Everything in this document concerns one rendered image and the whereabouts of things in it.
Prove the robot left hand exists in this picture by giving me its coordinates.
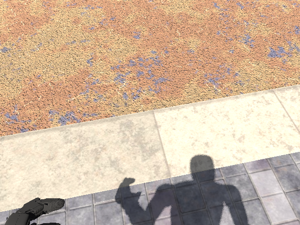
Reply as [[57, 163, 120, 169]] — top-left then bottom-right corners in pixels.
[[5, 197, 65, 225]]

